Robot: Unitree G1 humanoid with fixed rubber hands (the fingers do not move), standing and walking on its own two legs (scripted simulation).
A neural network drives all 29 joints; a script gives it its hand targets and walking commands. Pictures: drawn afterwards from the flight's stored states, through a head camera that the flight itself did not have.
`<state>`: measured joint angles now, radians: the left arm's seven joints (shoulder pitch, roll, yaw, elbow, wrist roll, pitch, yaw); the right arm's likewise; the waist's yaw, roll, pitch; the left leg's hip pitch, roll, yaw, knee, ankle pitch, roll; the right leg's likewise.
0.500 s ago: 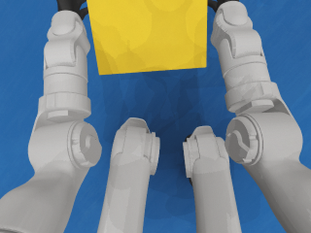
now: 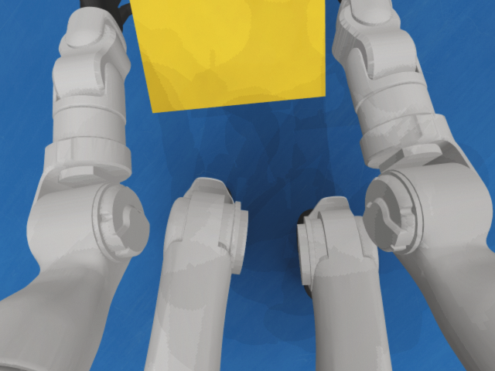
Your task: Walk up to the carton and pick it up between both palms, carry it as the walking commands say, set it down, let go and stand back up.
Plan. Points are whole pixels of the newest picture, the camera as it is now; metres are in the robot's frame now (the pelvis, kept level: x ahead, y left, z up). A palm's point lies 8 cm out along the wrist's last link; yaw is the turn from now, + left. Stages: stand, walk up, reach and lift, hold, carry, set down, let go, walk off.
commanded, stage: set down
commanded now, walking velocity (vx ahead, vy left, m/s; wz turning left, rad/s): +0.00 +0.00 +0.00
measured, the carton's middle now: (233, 19) +0.53 +0.11 -0.24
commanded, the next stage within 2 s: none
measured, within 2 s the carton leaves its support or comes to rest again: rests again in 1.10 s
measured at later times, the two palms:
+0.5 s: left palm (116, 20) +0.50 +0.25 -0.18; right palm out of the picture +0.56 -0.04 -0.17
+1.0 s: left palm (116, 17) +0.51 +0.25 -0.18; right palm out of the picture +0.56 -0.04 -0.18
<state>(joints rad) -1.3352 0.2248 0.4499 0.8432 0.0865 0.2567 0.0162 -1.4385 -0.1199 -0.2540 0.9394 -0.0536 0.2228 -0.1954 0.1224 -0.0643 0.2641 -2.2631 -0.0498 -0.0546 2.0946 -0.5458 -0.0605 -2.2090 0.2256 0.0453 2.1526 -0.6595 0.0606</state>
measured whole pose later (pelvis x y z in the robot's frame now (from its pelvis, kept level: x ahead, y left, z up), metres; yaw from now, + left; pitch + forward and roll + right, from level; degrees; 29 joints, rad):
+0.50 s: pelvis +0.00 +0.00 -0.01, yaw +0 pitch +38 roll +0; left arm -1.37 0.23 0.43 0.90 0.07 0.24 0.01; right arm -1.47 -0.17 -0.24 1.00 -0.04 0.21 -0.17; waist 0.12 -0.07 0.34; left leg -2.25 -0.03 -0.03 2.13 -0.55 -0.04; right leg -2.19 0.21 0.04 2.19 -0.66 0.06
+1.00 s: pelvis +0.00 +0.00 -0.01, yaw +0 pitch +37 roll +1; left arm -1.40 0.24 0.46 0.92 0.10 0.23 -0.03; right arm -1.50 -0.17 -0.27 1.01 -0.07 0.20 -0.14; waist 0.13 -0.07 0.36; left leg -2.24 -0.02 -0.03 2.16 -0.56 -0.03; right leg -2.20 0.19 0.03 2.21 -0.67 0.05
